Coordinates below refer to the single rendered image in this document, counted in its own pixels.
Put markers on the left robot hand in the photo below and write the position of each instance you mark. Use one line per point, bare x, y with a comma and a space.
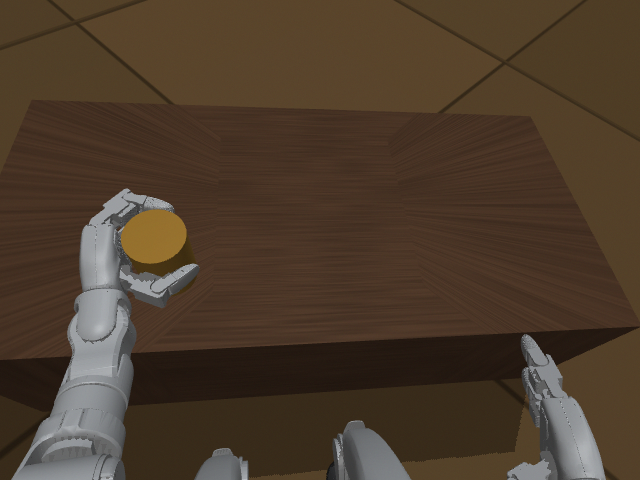
104, 264

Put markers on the can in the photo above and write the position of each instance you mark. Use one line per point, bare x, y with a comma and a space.
157, 242

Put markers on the right robot hand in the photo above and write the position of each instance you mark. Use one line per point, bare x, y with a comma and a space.
567, 445

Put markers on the left robot arm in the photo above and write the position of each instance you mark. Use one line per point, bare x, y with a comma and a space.
83, 439

